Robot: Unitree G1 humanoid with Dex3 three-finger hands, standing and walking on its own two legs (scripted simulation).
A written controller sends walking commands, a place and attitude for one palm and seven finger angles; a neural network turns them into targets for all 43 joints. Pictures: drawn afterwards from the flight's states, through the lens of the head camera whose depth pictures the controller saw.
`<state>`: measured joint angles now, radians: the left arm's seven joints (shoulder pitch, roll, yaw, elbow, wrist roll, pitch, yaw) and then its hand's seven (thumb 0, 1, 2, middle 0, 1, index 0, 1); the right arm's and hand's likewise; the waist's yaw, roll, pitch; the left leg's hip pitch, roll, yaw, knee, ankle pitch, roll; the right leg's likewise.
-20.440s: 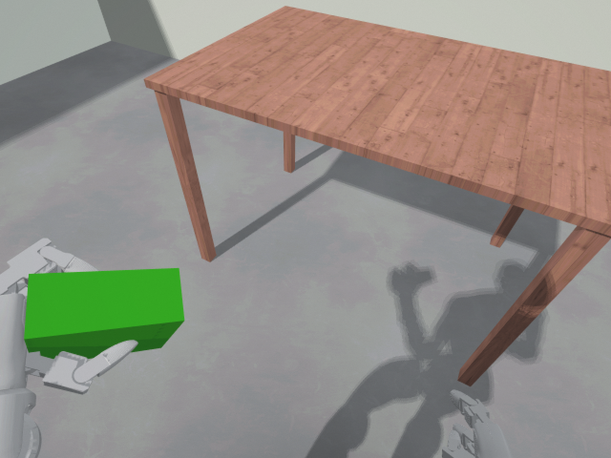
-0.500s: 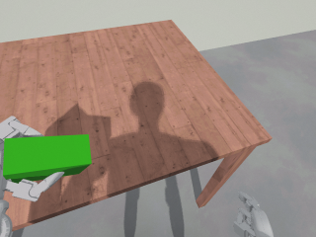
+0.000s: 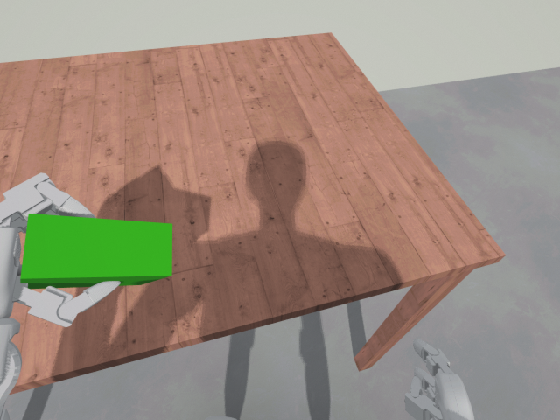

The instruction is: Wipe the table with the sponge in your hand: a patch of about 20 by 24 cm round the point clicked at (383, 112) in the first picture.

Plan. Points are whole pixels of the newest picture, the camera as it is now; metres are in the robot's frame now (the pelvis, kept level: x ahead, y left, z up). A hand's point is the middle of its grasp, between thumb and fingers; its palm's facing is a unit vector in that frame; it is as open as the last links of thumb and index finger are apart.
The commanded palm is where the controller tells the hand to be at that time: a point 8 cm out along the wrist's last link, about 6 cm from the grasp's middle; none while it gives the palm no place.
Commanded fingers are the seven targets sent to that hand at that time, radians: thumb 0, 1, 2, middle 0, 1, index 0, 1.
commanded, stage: turn the palm down, sponge in hand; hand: left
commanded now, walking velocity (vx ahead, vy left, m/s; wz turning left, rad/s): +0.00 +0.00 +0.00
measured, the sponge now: (117, 256) +0.25 +0.21 +0.14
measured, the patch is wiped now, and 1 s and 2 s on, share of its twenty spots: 0.00 0.00 0.00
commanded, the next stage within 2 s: none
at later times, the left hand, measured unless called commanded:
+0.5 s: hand (50, 266) +0.21 +0.26 +0.17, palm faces +0.40 -0.58 -0.70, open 9.5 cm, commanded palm +0.17 +0.27 +0.21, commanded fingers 0.00 0.10 1.30 -1.20 -1.60 -1.20 -1.60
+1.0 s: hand (58, 254) +0.22 +0.25 +0.18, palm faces +0.25 -0.37 -0.90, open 9.5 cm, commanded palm +0.19 +0.26 +0.24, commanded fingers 0.00 0.10 1.30 -1.20 -1.60 -1.20 -1.60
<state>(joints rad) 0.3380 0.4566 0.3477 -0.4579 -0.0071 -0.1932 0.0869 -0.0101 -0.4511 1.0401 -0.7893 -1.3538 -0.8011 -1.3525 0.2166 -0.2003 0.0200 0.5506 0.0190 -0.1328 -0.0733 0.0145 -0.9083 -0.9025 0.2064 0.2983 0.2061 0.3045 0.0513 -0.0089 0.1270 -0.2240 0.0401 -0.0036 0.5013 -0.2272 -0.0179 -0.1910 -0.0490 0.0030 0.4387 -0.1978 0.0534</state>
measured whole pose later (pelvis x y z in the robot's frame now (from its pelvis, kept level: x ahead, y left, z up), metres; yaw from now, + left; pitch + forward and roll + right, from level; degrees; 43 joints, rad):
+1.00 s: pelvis +0.02 -0.03 -0.01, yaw +2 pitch -2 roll +0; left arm 0.34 0.65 0.30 -0.50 0.33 0.17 -0.05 -0.01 -0.45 1.04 -0.78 -1.36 -0.80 -1.36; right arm 0.18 -0.27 0.00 0.60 0.05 -0.11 -0.13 0.02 -0.91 -0.90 0.21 0.30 0.21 0.30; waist 0.12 0.09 0.01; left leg -0.23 0.05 -0.04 0.54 -0.28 -0.06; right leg -0.23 -0.04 -0.03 0.58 -0.31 0.02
